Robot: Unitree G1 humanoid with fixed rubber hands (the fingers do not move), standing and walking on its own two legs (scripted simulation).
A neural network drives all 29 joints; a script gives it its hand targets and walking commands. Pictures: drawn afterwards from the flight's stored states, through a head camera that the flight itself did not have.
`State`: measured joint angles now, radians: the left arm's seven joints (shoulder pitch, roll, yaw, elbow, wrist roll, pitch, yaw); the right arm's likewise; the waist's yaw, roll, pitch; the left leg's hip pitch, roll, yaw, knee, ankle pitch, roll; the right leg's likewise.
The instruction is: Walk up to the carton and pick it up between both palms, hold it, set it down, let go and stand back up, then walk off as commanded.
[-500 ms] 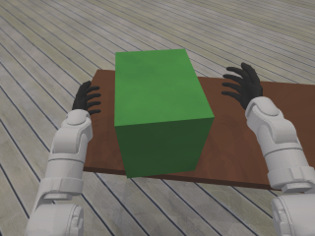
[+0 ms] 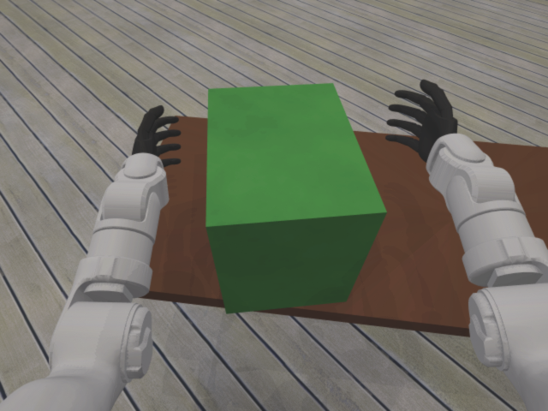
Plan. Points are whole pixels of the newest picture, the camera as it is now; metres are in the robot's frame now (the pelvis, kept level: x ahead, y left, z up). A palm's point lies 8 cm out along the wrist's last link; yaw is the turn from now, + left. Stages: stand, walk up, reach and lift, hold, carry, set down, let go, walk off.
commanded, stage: reach and lift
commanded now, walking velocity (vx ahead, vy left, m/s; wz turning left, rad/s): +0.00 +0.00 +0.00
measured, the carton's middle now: (279, 198) +0.45 +0.07 +0.02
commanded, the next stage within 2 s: none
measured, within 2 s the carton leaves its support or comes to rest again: neither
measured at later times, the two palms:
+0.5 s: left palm (147, 187) +0.40 +0.27 +0.08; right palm (418, 164) +0.47 -0.14 +0.12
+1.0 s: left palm (170, 194) +0.41 +0.25 +0.05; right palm (397, 174) +0.48 -0.12 +0.08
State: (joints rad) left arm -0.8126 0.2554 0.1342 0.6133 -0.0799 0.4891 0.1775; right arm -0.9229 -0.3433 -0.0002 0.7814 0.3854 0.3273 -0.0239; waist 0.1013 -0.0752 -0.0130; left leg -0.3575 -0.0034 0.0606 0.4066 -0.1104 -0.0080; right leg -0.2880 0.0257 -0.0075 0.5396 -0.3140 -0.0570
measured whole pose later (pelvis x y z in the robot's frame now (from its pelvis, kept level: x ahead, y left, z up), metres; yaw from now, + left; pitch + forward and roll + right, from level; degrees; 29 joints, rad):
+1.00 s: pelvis +0.01 +0.01 +0.00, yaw +0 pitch +17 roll +1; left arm -0.79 0.18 0.13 0.97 -0.08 -0.08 0.08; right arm -0.90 -0.29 0.00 1.11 0.33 -0.13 0.06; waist 0.13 -0.08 -0.12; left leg -0.62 0.01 0.06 0.44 -0.11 0.00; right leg -0.53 0.04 -0.01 0.52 -0.29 -0.04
